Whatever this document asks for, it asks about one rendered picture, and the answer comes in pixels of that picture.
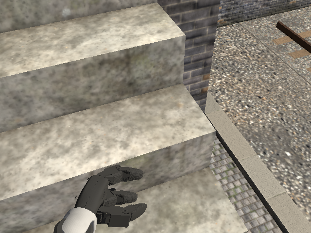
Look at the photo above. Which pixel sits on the robot left forearm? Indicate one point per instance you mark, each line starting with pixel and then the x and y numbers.
pixel 77 220

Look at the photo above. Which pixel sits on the left robot hand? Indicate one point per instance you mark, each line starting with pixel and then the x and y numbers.
pixel 96 197

